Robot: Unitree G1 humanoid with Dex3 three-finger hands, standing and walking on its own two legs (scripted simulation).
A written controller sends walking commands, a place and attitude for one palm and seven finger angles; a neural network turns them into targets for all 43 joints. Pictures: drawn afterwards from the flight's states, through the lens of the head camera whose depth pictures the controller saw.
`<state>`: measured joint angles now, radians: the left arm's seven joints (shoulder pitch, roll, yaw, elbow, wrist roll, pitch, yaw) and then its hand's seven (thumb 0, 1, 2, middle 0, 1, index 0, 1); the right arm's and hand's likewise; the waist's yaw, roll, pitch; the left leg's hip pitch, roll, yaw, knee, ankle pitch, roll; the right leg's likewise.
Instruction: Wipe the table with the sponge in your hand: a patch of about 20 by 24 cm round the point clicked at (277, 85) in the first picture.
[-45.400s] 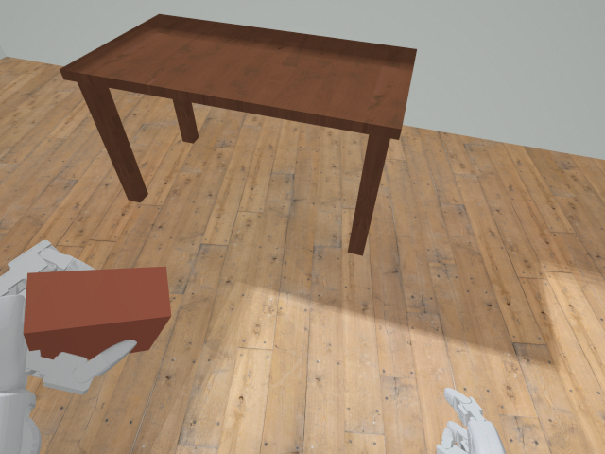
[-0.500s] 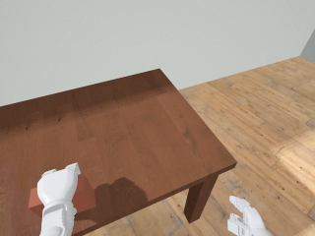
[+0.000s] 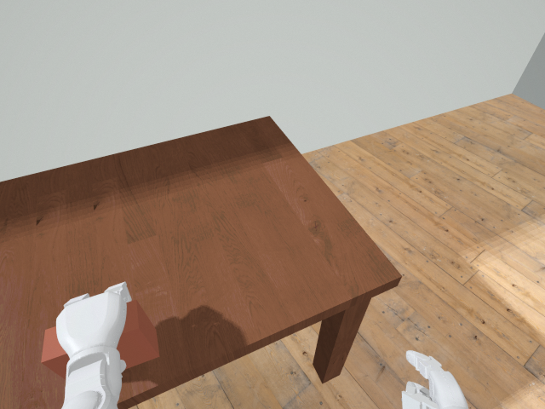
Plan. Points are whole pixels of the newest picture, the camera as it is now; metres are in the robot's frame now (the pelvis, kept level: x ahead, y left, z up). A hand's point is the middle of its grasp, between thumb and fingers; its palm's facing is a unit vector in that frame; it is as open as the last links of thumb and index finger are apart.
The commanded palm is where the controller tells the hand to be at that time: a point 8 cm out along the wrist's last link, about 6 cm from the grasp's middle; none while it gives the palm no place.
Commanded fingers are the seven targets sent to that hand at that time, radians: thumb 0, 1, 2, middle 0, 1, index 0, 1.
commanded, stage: wipe back along the first lane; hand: left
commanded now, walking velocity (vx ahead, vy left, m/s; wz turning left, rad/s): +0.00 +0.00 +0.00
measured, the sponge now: (110, 348) +0.22 +0.29 -0.06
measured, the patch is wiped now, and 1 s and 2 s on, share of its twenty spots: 1.00 1.00 1.00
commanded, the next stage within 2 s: lift the sponge slowly off the table in 0.34 s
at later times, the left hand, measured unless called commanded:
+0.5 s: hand (108, 335) +0.23 +0.29 -0.03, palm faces -0.08 -0.06 -1.00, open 9.6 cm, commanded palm +0.19 +0.27 +0.01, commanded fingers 0.00 0.10 1.30 -1.20 -1.60 -1.20 -1.60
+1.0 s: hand (102, 339) +0.21 +0.29 -0.02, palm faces -0.07 -0.12 -0.99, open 9.6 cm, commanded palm +0.18 +0.28 +0.05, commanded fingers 0.00 0.10 1.30 -1.20 -1.60 -1.20 -1.60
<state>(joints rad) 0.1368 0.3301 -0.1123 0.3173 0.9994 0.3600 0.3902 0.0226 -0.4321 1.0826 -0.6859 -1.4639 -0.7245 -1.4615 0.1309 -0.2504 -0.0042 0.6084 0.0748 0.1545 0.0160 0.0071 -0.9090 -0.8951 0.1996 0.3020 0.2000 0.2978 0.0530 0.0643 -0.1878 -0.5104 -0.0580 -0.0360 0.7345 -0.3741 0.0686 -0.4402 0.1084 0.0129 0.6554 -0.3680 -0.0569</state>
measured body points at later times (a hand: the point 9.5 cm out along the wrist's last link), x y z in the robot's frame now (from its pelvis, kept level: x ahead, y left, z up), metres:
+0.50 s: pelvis +0.00 +0.00 +0.00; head +0.00 -0.01 +0.45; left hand +0.23 +0.29 +0.03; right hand +0.20 -0.22 -0.09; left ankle -0.01 +0.07 -0.72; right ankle -0.03 -0.09 -0.72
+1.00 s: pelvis +0.01 +0.01 +0.01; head +0.00 -0.01 +0.46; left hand +0.21 +0.29 +0.04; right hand +0.22 -0.22 -0.08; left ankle -0.01 +0.07 -0.72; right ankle -0.03 -0.09 -0.72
